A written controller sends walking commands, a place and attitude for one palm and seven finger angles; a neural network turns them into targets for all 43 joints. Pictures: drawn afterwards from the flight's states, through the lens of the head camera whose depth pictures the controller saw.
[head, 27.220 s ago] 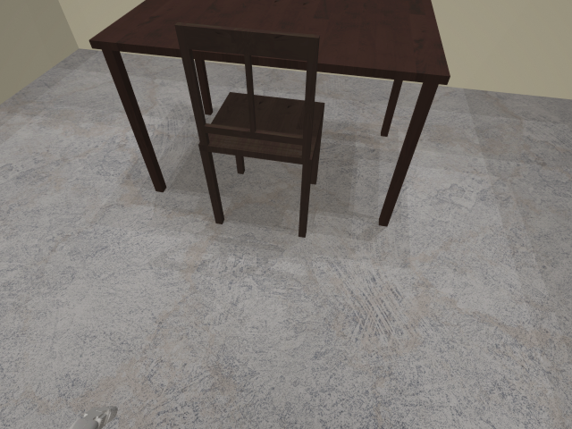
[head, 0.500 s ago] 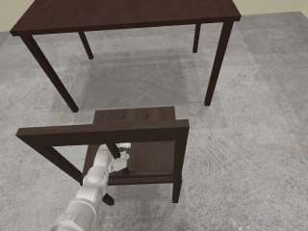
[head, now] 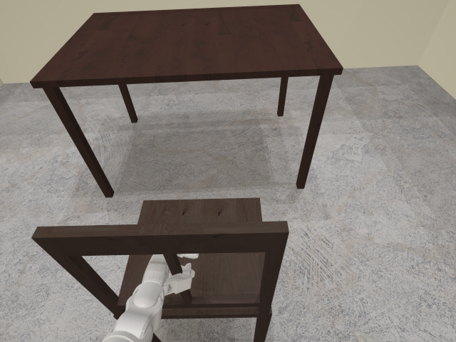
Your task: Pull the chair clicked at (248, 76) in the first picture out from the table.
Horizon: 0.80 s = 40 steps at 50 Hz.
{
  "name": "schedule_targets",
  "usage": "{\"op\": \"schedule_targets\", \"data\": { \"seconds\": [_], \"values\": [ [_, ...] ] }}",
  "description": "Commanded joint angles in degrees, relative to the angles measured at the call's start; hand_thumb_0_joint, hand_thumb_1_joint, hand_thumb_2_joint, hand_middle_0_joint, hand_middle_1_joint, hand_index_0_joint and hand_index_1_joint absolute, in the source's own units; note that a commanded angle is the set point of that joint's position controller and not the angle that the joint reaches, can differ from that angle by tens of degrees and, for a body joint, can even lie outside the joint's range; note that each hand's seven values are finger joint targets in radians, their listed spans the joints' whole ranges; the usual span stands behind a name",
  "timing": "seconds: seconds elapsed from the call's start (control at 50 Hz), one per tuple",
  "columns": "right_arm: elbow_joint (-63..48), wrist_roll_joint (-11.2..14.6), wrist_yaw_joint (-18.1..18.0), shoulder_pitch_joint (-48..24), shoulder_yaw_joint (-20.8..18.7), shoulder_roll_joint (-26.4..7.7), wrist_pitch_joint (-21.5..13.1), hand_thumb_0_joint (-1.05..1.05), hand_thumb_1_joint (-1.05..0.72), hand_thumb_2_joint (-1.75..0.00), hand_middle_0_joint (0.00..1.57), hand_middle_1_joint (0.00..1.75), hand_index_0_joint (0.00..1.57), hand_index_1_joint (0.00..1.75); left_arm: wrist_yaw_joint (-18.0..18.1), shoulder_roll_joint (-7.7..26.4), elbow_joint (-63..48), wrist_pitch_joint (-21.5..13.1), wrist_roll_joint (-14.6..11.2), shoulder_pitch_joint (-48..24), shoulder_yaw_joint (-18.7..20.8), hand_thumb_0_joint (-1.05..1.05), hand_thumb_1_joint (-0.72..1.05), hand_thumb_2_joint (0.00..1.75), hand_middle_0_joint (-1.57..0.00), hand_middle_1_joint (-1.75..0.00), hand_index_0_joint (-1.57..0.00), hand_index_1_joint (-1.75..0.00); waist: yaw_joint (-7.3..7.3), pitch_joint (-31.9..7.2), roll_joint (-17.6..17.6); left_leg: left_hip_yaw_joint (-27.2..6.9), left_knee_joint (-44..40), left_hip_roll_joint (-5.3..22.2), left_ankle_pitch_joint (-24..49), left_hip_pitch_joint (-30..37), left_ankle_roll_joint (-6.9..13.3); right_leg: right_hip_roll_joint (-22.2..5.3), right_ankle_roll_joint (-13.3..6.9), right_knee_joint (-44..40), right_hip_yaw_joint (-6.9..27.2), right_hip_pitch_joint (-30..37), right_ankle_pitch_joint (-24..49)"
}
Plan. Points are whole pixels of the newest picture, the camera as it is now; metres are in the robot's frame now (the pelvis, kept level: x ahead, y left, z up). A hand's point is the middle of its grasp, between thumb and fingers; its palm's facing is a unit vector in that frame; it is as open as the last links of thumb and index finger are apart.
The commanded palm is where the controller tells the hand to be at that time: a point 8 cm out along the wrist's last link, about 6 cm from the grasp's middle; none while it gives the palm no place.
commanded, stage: stop walking, hand still on the chair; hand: left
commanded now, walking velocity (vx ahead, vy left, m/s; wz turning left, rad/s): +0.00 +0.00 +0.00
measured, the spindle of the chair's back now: (179, 278) +0.27 +0.12 -0.10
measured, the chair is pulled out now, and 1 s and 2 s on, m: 0.64 0.64 0.64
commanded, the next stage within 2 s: open the thumb and straighten the fingers in 0.30 s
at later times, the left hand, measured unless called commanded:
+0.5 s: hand (187, 277) +0.26 +0.10 -0.06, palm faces -0.06 -0.99 -0.12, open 5.1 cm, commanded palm +0.24 +0.15 -0.05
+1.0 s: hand (181, 268) +0.28 +0.12 -0.07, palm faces -0.08 -0.99 -0.12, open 15.7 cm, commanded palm +0.26 +0.17 -0.04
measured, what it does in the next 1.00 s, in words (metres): stands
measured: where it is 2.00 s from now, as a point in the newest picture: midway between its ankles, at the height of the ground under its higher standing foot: outside the picture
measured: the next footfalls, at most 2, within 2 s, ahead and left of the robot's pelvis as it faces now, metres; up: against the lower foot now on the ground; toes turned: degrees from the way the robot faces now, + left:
none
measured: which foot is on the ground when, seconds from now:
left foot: down 0.00-1.00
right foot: down 0.00-1.00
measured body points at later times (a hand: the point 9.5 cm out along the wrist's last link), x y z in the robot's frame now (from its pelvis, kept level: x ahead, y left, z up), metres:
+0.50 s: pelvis +0.01 -0.01 +0.00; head +0.02 -0.02 +0.45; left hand +0.26 +0.16 -0.05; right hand +0.16 -0.25 -0.11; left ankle -0.02 +0.12 -0.74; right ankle +0.02 -0.11 -0.74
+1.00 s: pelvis -0.02 +0.00 -0.03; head +0.02 -0.02 +0.42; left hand +0.28 +0.17 -0.05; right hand +0.13 -0.24 -0.14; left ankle -0.03 +0.12 -0.74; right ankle +0.02 -0.11 -0.74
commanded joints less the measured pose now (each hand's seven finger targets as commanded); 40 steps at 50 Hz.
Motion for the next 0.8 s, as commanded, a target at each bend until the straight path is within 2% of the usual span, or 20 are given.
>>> {"op": "schedule_targets", "data": {
  "seconds": [0.0, 0.12, 0.24, 0.26, 0.34, 0.38, 0.4, 0.42, 0.44, 0.46, 0.48, 0.5, 0.56, 0.6, 0.62, 0.66, 0.68, 0.7, 0.72, 0.78],
  "values": [
    [-7.82, -0.18, -0.56, -4.94, -2.34, -6.57, -3.12, 0.0, -0.9, -0.9, 0.2, 0.3, 0.2, 0.3, 1.13, 6.43, -12.06, -2.89, 0.3, -13.16, 2.66, 0.0, 0.9, 0.9, -0.5, -1.45, -0.5, -1.45, 0.94, -9.19, -2.79, -4.74, -3.69, 5.81, 17.46, 2.64, 2.03, -4.56, -0.22, -2.27, 3.12, 4.0, 12.88],
    [-8.16, -0.32, -0.49, -5.52, -2.16, -6.24, -2.92, 0.0, -0.9, -0.9, 0.2, 0.3, 0.2, 0.3, 0.68, 5.71, -15.32, -2.93, 0.38, -11.27, 1.54, 0.0, 0.9, 0.9, -0.5, -1.45, -0.5, -1.45, 0.65, -10.81, -4.94, -4.56, -2.78, 6.02, 22.17, 4.15, 1.68, -5.2, -0.35, -1.24, 2.77, 5.39, 18.01],
    [-8.57, -0.19, -0.44, -6.53, -1.82, -5.62, -2.19, 0.0, -0.9, -0.9, 0.2, 0.3, 0.2, 0.3, 0.66, 5.29, -16.16, -2.38, 0.22, -9.95, 1.07, 0.0, 0.9, 0.9, -0.5, -1.45, -0.5, -1.45, 0.6, -10.06, -5.48, -3.84, -2.72, 5.21, 18.3, 3.76, 1.41, -5.86, -0.49, -2.8, 3.61, 5.2, 16.91],
    [-8.37, -0.04, -0.5, -6.51, -1.88, -5.84, -2.15, 0.0, -0.9, -0.9, 0.2, 0.3, 0.2, 0.3, 0.72, 5.63, -16.72, -2.29, 0.08, -10.2, 0.99, 0.0, 0.9, 0.9, -0.5, -1.45, -0.5, -1.45, 0.38, -10.01, -3.53, -3.68, -2.98, 5.03, 17.77, 3.87, 1.39, -5.88, -0.58, -3.04, 3.71, 5.18, 16.35],
    [-9.04, 0.04, -0.41, -7.17, -1.68, -5.41, -1.59, 0.0, -0.9, -0.9, 0.2, 0.3, 0.2, 0.3, 0.88, 5.69, -16.82, -2.06, 0.05, -9.5, 1.32, 0.0, 0.9, 0.9, -0.5, -1.45, -0.5, -1.45, 0.62, -10.14, -5.32, -3.7, -2.67, 4.81, 17.0, 3.52, 1.25, -6.31, -0.6, -3.59, 3.93, 5.76, 16.99],
    [-9.32, 0.21, -0.49, -7.46, -1.74, -5.59, -1.59, 0.0, -0.9, -0.9, 0.2, 0.3, 0.2, 0.3, 1.3, 8.44, -21.66, -2.33, 0.01, -11.21, 3.33, 0.0, 0.9, 0.9, -0.5, -1.45, -0.5, -1.45, 0.65, -10.05, -4.18, -3.78, -2.94, 4.79, 16.77, 3.65, 1.39, -6.35, -0.48, -3.92, 3.87, 6.21, 16.65],
    [-8.77, 1.99, 2.14, -5.66, -2.76, -6.66, -2.42, 0.0, -0.9, -0.9, 0.2, 0.3, 0.2, 0.3, -0.46, 1.55, -15.49, 0.85, -0.76, -7.71, -1.81, 0.0, 0.78, 0.84, -0.5, -1.45, -0.5, -1.45, -4.48, -8.95, -12.86, -0.75, -0.49, 0.36, 15.71, -4.85, 2.43, -3.21, 0.46, -1.04, -2.05, 1.28, 18.68],
    [-9.46, 1.75, 3.2, -5.6, -3.37, -7.2, -3.24, 0.0, -0.9, -0.9, 0.2, 0.3, 0.2, 0.3, -1.2, 4.89, -20.27, 0.87, -1.15, -9.73, 1.91, 0.0, 0.66, 0.78, -0.5, -1.45, -0.5, -1.45, -2.74, -12.36, -15.61, -0.58, 1.3, -0.1, 16.33, -6.99, 2.62, -2.7, 0.5, 0.76, -1.68, 2.78, 21.37],
    [-9.93, 1.64, 3.61, -6.05, -3.84, -7.3, -3.74, 0.0, -0.9, -0.9, 0.2, 0.3, 0.2, 0.3, -1.81, 5.76, -23.6, 0.8, -0.97, -10.41, 2.63, 0.0, 0.54, 0.73, -0.5, -1.45, -0.5, -1.45, -2.47, -15.12, -11.88, -0.05, 2.52, -0.65, 16.44, -7.01, 2.64, -2.68, 0.64, 2.15, -1.12, 3.41, 22.5],
    [-10.01, 1.74, 4.03, -6.12, -3.96, -6.86, -4.15, 0.0, -0.9, -0.9, 0.2, 0.3, 0.2, 0.3, -1.76, 7.53, -24.26, 0.96, -0.69, -8.85, 3.77, 0.0, 0.42, 0.67, -0.5, -1.45, -0.5, -1.45, -2.16, -15.26, -7.03, 0.19, 3.47, -0.99, 15.74, -6.91, 2.48, -2.79, 0.6, 2.79, -1.03, 2.48, 21.26],
    [-10.6, 1.61, 4.59, -6.21, -3.7, -6.27, -4.91, 0.0, -0.9, -0.9, 0.2, 0.3, 0.2, 0.3, -2.07, 6.78, -27.44, 0.86, -0.64, -9.43, 2.94, 0.0, 0.3, 0.61, -0.5, -1.45, -0.5, -1.45, -2.11, -16.57, -2.46, 0.22, 4.19, -1.61, 14.18, -7.13, 2.3, -2.7, 0.61, 2.95, -1.14, 1.07, 18.14],
    [-10.78, 1.62, 4.92, -6.27, -3.52, -6.02, -5.38, 0.0, -0.9, -0.9, 0.2, 0.3, 0.2, 0.3, -2.35, 6.49, -28.21, 0.97, -0.41, -9.9, 2.31, 0.0, 0.17, 0.55, -0.5, -1.45, -0.5, -1.45, -2.51, -15.93, -1.08, -0.12, 4.92, -1.7, 12.93, -7.83, 2.3, -2.34, 0.39, 3.38, -1.3, -0.83, 15.41],
    [-11.57, 1.62, 5.58, -5.77, -3.8, -6.44, -6.0, 0.0, -0.9, -0.9, 0.2, 0.3, 0.2, 0.3, -2.89, 6.22, -28.44, 1.97, 0.16, -9.01, 1.92, 0.0, -0.19, 0.37, -0.5, -1.45, -0.5, -1.45, -2.97, -16.08, -2.46, -0.74, 7.14, -1.65, 10.43, -10.63, 2.38, -1.56, 0.24, 5.21, -1.82, -4.43, 11.22],
    [-12.44, 1.65, 5.75, -6.01, -3.67, -6.93, -6.19, 0.0, -0.9, -0.9, 0.2, 0.3, 0.2, 0.3, -3.25, 6.65, -27.04, 3.6, -0.28, -7.17, 3.04, 0.0, -0.43, 0.26, -0.47, -1.38, -0.47, -1.38, -2.41, -15.85, -3.12, -0.97, 8.1, -1.92, 7.27, -13.66, 2.41, -1.5, 0.45, 6.19, -1.9, -5.73, 7.94],
    [-12.58, 1.78, 5.59, -6.09, -3.57, -7.45, -6.02, 0.0, -0.9, -0.9, 0.2, 0.3, 0.2, 0.3, -3.08, 9.95, -28.36, 4.33, -0.54, -10.69, 5.83, 0.0, -0.55, 0.2, -0.45, -1.3, -0.45, -1.3, -2.62, -15.88, -4.32, -1.12, 8.12, -2.0, 5.37, -14.76, 2.55, -1.49, 0.62, 5.97, -1.58, -5.77, 6.01],
    [-13.4, 1.89, 5.2, -6.25, -3.66, -7.71, -6.03, 0.0, -0.9, -0.9, 0.2, 0.3, 0.2, 0.3, -3.11, 10.94, -28.23, 6.04, -0.95, -10.56, 7.32, 0.0, -0.55, 0.2, -0.4, -1.16, -0.4, -1.16, -2.16, -16.25, -5.13, -0.99, 8.47, -2.09, 3.72, -15.98, 2.62, -1.33, 0.76, 6.23, -1.39, -5.99, 3.44],
    [-13.91, 1.89, 5.15, -6.4, -3.4, -7.43, -6.12, 0.0, -0.9, -0.9, 0.2, 0.3, 0.2, 0.3, -3.5, 8.51, -28.29, 6.8, -1.23, -9.36, 5.63, 0.0, -0.55, 0.2, -0.38, -1.09, -0.38, -1.09, -2.08, -15.94, -4.05, -0.98, 8.55, -2.11, 3.43, -16.45, 2.56, -1.38, 0.76, 6.66, -1.71, -6.71, 2.84],
    [-14.11, 1.89, 5.08, -6.18, -3.22, -7.43, -6.24, 0.0, -0.9, -0.9, 0.2, 0.3, 0.2, 0.3, -3.62, 7.78, -28.45, 7.39, -1.33, -10.64, 4.86, 0.0, -0.55, 0.2, -0.35, -1.01, -0.35, -1.01, -2.48, -15.5, -4.98, -1.32, 8.87, -2.02, 3.07, -16.82, 2.54, -1.25, 0.77, 7.1, -2.0, -7.66, 2.25],
    [-14.3, 1.92, 4.98, -6.06, -3.32, -7.59, -6.34, 0.0, -0.9, -0.9, 0.2, 0.3, 0.2, 0.3, -3.81, 7.48, -28.07, 7.93, -1.47, -10.19, 5.05, 0.0, -0.55, 0.2, -0.32, -0.94, -0.32, -0.94, -2.24, -15.29, -5.74, -1.34, 9.19, -1.96, 2.84, -17.42, 2.47, -1.17, 0.76, 7.39, -2.02, -8.01, 1.67],
    [-14.53, 1.97, 4.63, -5.37, -3.38, -8.01, -6.73, 0.0, -0.9, -0.9, 0.2, 0.3, 0.2, 0.3, -4.25, 6.82, -27.92, 9.17, -2.12, -12.3, 4.59, 0.0, -0.55, 0.2, -0.25, -0.73, -0.25, -0.73, -3.07, -14.91, -8.0, -1.81, 10.2, -1.68, 1.74, -18.31, 2.59, -1.01, 1.08, 7.86, -2.29, -10.05, -0.04]
  ]
}}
